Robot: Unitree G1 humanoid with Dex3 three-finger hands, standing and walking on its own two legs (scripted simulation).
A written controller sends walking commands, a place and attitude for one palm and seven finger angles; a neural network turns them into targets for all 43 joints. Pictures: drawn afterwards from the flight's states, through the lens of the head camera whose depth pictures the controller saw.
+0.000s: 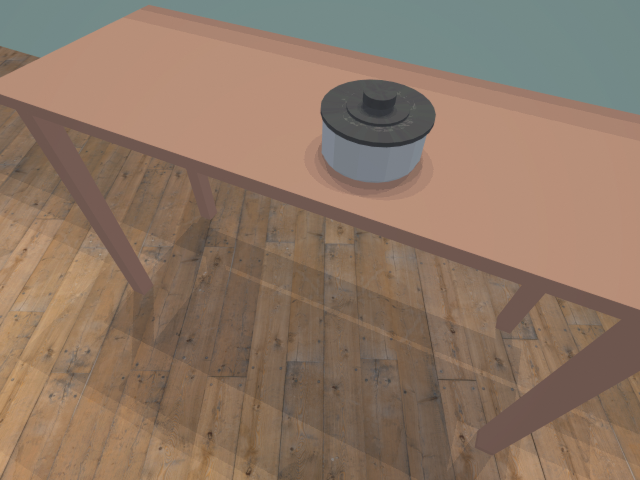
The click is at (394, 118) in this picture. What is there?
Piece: lid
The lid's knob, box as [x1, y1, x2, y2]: [363, 83, 396, 109]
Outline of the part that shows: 364,88 363,102 366,105 372,108 385,109 391,107 394,104 396,91 393,87 382,83 373,83 367,85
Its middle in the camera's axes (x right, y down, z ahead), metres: +0.09 -0.23 +0.62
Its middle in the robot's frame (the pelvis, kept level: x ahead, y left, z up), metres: +0.65 -0.06 +0.15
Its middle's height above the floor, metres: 0.92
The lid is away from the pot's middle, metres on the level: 0.00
